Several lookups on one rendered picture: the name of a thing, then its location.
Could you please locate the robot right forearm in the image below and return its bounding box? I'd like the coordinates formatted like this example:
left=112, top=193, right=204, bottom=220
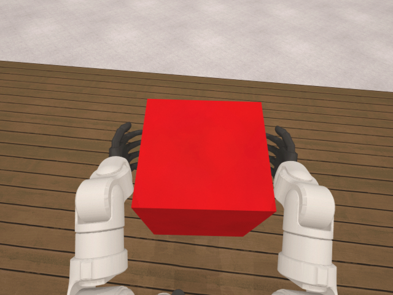
left=273, top=161, right=338, bottom=295

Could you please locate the robot left forearm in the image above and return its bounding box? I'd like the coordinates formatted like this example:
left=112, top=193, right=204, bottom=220
left=67, top=156, right=134, bottom=295

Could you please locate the carton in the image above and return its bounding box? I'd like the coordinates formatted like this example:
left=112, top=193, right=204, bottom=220
left=131, top=99, right=276, bottom=237

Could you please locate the robot right hand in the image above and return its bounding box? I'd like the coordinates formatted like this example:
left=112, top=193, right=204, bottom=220
left=266, top=126, right=298, bottom=179

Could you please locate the robot left hand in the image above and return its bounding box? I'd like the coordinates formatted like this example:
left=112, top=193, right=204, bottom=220
left=109, top=122, right=142, bottom=172

